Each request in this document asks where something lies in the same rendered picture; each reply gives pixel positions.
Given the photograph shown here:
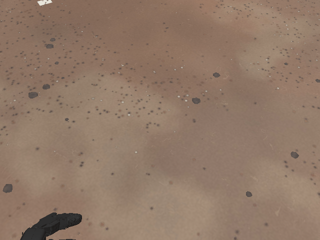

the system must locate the robot left hand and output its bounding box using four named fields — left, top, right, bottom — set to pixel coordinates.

left=20, top=212, right=82, bottom=240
